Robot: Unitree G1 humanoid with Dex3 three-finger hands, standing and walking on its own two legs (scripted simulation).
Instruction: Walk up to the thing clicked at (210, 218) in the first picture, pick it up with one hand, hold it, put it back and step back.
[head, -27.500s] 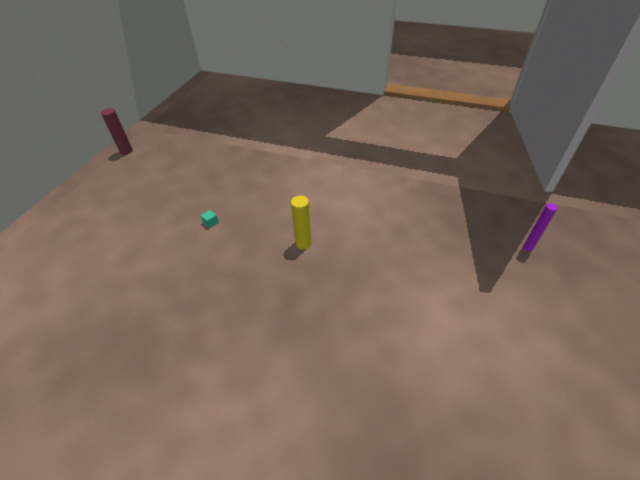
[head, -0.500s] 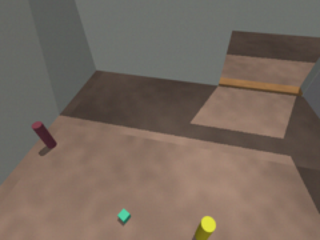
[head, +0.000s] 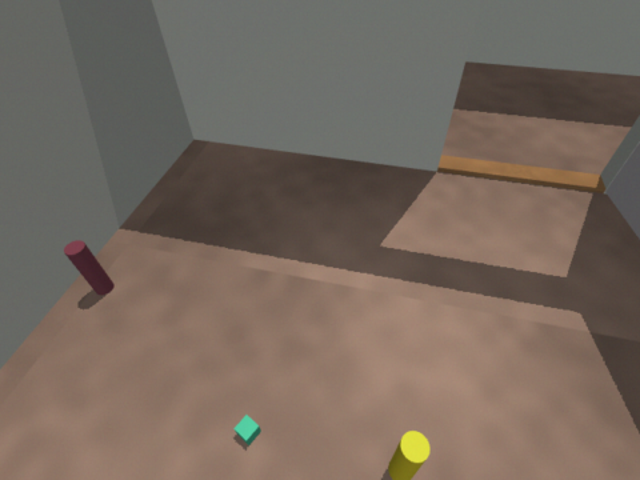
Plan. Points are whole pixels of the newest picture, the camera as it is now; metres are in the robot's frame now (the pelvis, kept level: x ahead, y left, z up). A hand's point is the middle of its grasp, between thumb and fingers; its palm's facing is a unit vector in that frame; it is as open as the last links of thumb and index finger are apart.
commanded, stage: stand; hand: left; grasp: from above
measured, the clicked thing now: (247, 429) +0.42 +0.25 -0.76
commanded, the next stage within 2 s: rise first in 1.60 s
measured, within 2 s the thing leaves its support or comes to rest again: neither
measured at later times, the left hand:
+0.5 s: hand out of the picture +0.07 +0.26 -0.16, palm faces -0.03 -0.94 -0.34, open 7.3 cm
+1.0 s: hand out of the picture +0.08 +0.25 -0.16, palm faces -0.03 -0.94 -0.34, open 7.3 cm
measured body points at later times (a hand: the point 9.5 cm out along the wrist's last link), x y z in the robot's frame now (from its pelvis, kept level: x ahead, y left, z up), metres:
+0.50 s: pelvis +0.00 +0.00 +0.00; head +0.01 +0.00 +0.45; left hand +0.08 +0.30 -0.13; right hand +0.07 -0.30 -0.13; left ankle -0.01 +0.13 -0.75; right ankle -0.01 -0.13 -0.75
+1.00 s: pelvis +0.01 +0.00 +0.00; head +0.02 +0.00 +0.45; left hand +0.08 +0.30 -0.13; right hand +0.08 -0.30 -0.13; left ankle -0.01 +0.13 -0.75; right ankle -0.01 -0.13 -0.75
